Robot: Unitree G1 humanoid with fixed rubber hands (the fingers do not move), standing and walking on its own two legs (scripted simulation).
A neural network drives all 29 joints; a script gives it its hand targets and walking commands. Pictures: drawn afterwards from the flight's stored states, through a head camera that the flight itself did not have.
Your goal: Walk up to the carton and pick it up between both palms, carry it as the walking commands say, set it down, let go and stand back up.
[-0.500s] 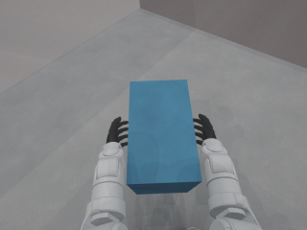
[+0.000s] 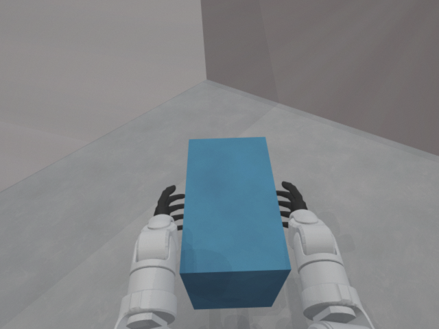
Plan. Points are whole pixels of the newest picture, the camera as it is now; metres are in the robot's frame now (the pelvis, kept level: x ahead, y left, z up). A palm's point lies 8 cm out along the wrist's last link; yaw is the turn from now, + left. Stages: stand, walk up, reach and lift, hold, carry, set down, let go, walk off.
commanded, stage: reach and lift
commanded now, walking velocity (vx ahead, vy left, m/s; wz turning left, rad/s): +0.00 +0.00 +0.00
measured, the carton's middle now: (230, 222) +0.36 +0.02 -0.01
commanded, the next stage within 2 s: hold in 1.38 s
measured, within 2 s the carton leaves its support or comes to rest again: neither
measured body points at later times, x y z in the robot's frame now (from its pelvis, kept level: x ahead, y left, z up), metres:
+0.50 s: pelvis -0.01 +0.00 +0.00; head -0.04 +0.00 +0.45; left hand +0.32 +0.13 +0.05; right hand +0.32 -0.13 +0.05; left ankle +0.02 +0.13 -0.74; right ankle +0.03 -0.11 -0.74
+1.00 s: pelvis +0.00 +0.01 +0.00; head -0.05 +0.00 +0.45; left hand +0.32 +0.14 +0.05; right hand +0.32 -0.12 +0.05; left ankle +0.02 +0.13 -0.74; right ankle +0.03 -0.11 -0.74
